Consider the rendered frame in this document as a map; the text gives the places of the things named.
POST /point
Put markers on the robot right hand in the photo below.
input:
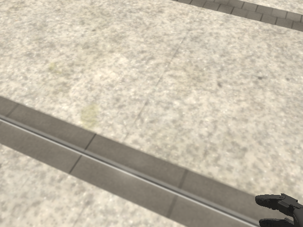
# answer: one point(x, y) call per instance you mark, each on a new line
point(284, 204)

